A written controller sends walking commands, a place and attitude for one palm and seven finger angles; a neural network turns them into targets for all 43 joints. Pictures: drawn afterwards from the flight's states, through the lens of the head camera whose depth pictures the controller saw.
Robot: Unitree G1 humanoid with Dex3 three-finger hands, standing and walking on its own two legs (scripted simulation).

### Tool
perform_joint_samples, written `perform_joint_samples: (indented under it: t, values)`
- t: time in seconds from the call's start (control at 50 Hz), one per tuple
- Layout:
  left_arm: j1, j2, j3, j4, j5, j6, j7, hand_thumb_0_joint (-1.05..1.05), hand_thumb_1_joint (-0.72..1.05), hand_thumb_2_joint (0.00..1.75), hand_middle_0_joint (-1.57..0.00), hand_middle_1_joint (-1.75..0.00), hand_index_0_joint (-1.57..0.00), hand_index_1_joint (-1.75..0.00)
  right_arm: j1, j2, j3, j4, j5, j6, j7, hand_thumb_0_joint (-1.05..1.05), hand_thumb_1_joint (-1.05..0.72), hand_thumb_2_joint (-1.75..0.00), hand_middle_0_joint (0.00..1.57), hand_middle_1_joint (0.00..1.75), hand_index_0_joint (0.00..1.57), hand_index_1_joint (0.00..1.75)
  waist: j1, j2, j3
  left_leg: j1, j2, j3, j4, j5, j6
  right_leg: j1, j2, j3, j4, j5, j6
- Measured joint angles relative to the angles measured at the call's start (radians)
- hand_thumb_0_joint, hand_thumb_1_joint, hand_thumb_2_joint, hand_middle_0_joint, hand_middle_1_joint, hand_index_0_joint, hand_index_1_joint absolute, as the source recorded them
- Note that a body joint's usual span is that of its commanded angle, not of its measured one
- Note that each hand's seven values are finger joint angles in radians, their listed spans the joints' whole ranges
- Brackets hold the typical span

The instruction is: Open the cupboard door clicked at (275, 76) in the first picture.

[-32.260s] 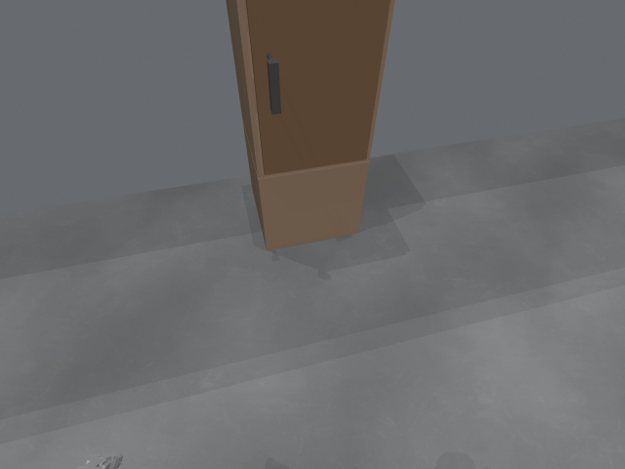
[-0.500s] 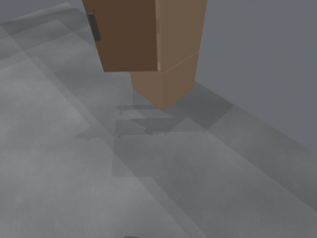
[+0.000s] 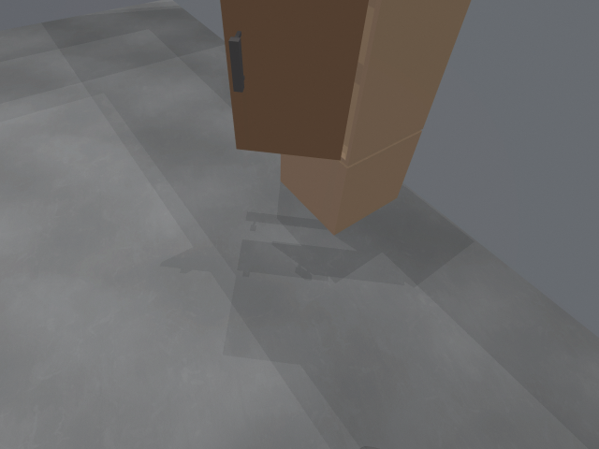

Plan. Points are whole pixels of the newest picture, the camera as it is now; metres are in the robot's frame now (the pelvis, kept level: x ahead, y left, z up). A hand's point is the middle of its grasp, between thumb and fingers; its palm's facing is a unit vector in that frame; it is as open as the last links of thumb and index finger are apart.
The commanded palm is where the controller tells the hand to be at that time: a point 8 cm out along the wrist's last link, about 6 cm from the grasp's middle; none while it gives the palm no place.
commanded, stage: take the last steps up to it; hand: left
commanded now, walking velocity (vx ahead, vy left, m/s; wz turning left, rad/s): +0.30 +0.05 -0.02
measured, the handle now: (238, 61) +1.02 +0.25 -0.02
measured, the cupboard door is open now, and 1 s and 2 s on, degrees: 47 47 47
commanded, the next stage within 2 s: come to a stop and stand still in 1.00 s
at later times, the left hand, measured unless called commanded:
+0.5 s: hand (196, 403) +0.20 +0.18 -0.16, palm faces +0.08 -0.98 -0.20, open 7.1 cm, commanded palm none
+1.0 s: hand (201, 276) +0.43 +0.23 -0.16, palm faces -0.01 -0.99 -0.17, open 7.4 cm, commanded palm none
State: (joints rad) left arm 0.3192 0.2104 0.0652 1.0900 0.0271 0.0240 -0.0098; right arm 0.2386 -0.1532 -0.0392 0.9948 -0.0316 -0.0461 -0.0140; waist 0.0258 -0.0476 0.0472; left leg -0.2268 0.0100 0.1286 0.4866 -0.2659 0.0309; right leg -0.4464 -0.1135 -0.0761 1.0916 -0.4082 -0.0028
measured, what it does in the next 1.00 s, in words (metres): walks ahead: right foot, then left foot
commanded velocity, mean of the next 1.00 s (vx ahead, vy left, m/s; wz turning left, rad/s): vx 0.27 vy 0.04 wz -0.01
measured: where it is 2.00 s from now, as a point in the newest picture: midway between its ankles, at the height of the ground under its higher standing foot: (289, 381)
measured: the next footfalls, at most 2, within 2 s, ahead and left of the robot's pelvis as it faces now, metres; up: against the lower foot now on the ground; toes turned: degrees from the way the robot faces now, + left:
right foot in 0.24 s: +0.19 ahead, -0.11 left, +0.00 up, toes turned -8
left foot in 0.64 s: +0.35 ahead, +0.14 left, +0.00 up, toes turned +8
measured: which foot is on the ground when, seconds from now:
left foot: down 0.00-0.24, up 0.26-0.62, down 0.64-1.00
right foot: up 0.00-0.22, down 0.24-0.64, up 0.66-1.00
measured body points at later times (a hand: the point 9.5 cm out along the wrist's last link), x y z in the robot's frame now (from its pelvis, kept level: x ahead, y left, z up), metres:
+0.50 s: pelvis +0.17 -0.01 +0.01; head +0.19 -0.01 +0.46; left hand +0.20 +0.23 -0.14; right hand +0.19 -0.24 -0.15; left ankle +0.22 +0.13 -0.70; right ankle +0.15 -0.11 -0.74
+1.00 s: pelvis +0.35 +0.05 +0.01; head +0.37 +0.05 +0.46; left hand +0.43 +0.28 -0.14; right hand +0.31 -0.17 -0.15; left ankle +0.31 +0.13 -0.74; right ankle +0.42 -0.08 -0.70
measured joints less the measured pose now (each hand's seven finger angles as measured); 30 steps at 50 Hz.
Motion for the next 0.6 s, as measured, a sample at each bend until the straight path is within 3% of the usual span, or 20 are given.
perform_joint_samples:
  t: [0.1, 0.2, 0.24, 0.28, 0.32, 0.36, 0.46, 0.6]
  values:
    - [-0.092, -0.013, -0.006, -0.056, -0.004, -0.016, -0.006, 0.01, 0.92, 0.9, -0.19, -0.3, -0.19, -0.3, 0.077, -0.004, 0.006, 0.066, 0.002, -0.003, 0.001, 0.0, -0.93, -0.9, 0.2, 0.3, 0.2, 0.3, -0.014, 0.026, -0.002, 0.106, -0.016, 0.003, -0.118, 0.016, 0.006, -0.053, 0.009, -0.018, -0.195, 0.095, 0.007]
    - [-0.174, -0.026, -0.011, -0.099, -0.005, -0.027, -0.012, 0.0, 0.92, 0.9, -0.19, -0.3, -0.19, -0.3, 0.14, -0.002, 0.009, 0.12, 0.001, 0.009, 0.008, 0.0, -0.92, -0.9, 0.2, 0.3, 0.2, 0.3, -0.043, 0.041, 0.007, 0.167, -0.015, 0.005, -0.095, -0.053, -0.015, 0.015, 0.032, -0.031, -0.418, 0.153, 0.006]
    - [-0.188, -0.025, -0.012, -0.116, -0.003, -0.044, -0.015, 0.0, 0.91, 0.9, -0.19, -0.3, -0.19, -0.3, 0.17, 0.001, 0.01, 0.134, 0.004, 0.014, 0.01, 0.0, -0.91, -0.9, 0.2, 0.3, 0.2, 0.3, -0.048, 0.041, 0.003, 0.154, -0.009, 0.002, -0.001, -0.126, -0.023, 0.077, 0.043, -0.033, -0.504, 0.179, -0.015]
    - [-0.201, -0.038, -0.013, -0.122, -0.005, -0.068, -0.008, 0.0, 0.91, 0.9, -0.2, -0.3, -0.19, -0.3, 0.166, -0.004, 0.006, 0.149, 0.009, 0.03, 0.014, 0.0, -0.91, -0.9, 0.2, 0.3, 0.2, 0.3, -0.052, 0.066, 0.02, 0.07, 0.011, -0.033, 0.243, -0.222, -0.016, 0.083, 0.059, -0.053, -0.458, 0.175, -0.044]
    - [-0.189, -0.051, -0.018, -0.123, -0.01, -0.076, 0.0, 0.0, 0.91, 0.9, -0.2, -0.3, -0.19, -0.3, 0.143, -0.01, -0.002, 0.156, 0.009, 0.044, 0.017, 0.0, -0.91, -0.9, 0.2, 0.3, 0.2, 0.3, -0.054, 0.078, 0.024, -0.038, 0.017, -0.067, 0.473, -0.205, -0.014, 0.117, 0.073, -0.069, -0.471, 0.141, -0.052]
    - [-0.161, -0.064, -0.022, -0.112, -0.012, -0.079, 0.009, 0.0, 0.91, 0.9, -0.2, -0.3, -0.2, -0.3, 0.113, -0.014, -0.009, 0.147, 0.006, 0.047, 0.019, 0.0, -0.91, -0.9, 0.2, 0.3, 0.2, 0.3, -0.056, 0.079, 0.018, -0.131, 0.035, -0.077, 0.567, -0.13, -0.023, 0.163, 0.085, -0.075, -0.538, 0.152, -0.044]
    - [-0.091, -0.046, 0.002, -0.07, -0.012, -0.092, 0.024, -0.02, 0.96, 0.9, -0.2, -0.3, -0.2, -0.3, 0.046, -0.003, -0.016, 0.096, 0.005, 0.035, 0.024, 0.0, -0.91, -0.9, 0.2, 0.3, 0.19, 0.3, -0.041, 0.052, -0.007, -0.237, 0.08, -0.066, 0.409, -0.029, -0.056, 0.266, 0.093, -0.078, -0.695, 0.185, -0.037]
    - [0.011, -0.034, -0.007, 0.01, -0.006, -0.073, 0.008, -0.01, 0.94, 0.9, -0.2, -0.3, -0.2, -0.3, -0.047, -0.022, -0.019, 0.046, 0.005, 0.021, 0.039, 0.0, -0.93, -0.9, 0.2, 0.3, 0.19, 0.3, 0.007, 0.023, -0.009, -0.186, 0.063, -0.027, 0.108, 0.04, -0.055, 0.36, 0.06, -0.068, -0.697, 0.106, 0.018]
